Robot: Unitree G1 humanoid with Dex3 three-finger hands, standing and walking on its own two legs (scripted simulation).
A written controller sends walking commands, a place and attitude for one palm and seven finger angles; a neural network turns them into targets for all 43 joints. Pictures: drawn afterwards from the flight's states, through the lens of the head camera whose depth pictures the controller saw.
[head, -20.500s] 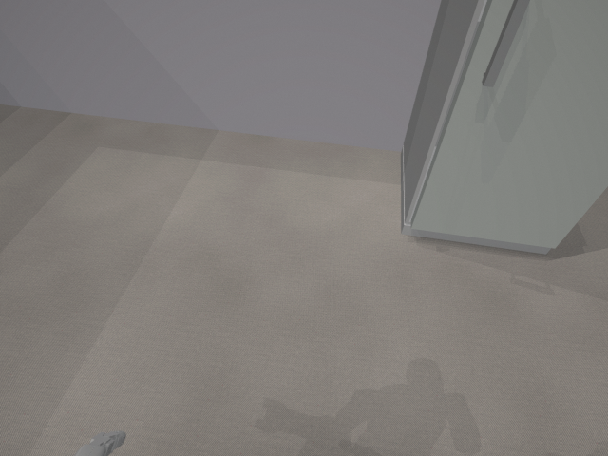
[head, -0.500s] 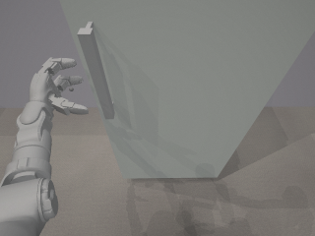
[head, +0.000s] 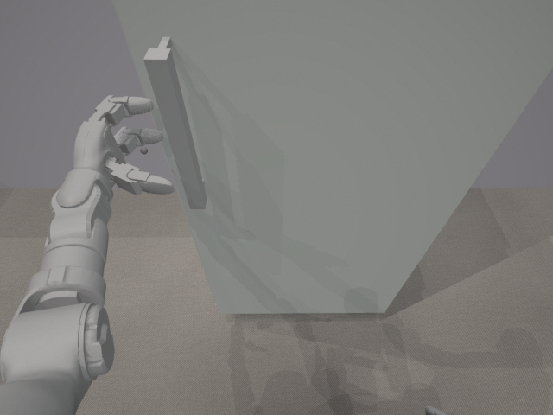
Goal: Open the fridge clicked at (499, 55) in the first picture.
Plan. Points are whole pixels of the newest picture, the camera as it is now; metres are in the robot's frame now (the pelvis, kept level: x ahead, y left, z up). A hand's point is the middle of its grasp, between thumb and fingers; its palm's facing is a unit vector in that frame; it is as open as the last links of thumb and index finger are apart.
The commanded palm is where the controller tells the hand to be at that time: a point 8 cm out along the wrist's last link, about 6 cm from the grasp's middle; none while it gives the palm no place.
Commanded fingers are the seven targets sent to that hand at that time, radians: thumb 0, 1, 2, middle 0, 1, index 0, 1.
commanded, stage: move the hooked fingers beside the handle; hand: left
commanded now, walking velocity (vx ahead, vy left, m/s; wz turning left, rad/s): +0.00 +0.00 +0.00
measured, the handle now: (184, 135) +0.50 +0.14 +0.14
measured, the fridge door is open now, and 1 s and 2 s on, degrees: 0 0 0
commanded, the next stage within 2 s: feel for the door with the fingertips in 0.34 s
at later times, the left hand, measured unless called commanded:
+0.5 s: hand (137, 151) +0.44 +0.19 +0.16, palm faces +0.01 -1.00 -0.02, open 14.0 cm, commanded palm +0.41 +0.24 +0.15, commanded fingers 0.00 -0.50 0.30 -0.30 -1.20 -0.30 -1.20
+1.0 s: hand (166, 149) +0.44 +0.16 +0.15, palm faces +0.02 -1.00 -0.01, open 14.0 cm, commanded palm +0.42 +0.21 +0.15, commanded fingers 0.00 -0.50 0.30 -0.30 -1.20 -0.30 -1.20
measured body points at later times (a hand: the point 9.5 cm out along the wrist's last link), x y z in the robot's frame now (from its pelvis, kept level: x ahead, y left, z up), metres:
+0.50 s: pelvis -0.01 -0.01 +0.00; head +0.03 -0.01 +0.45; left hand +0.43 +0.25 +0.16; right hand +0.08 -0.27 -0.11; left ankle -0.02 +0.09 -0.73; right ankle +0.01 -0.12 -0.73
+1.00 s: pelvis +0.00 -0.01 +0.00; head +0.02 -0.02 +0.45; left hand +0.44 +0.21 +0.16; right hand +0.08 -0.26 -0.11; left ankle -0.02 +0.09 -0.73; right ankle +0.01 -0.12 -0.73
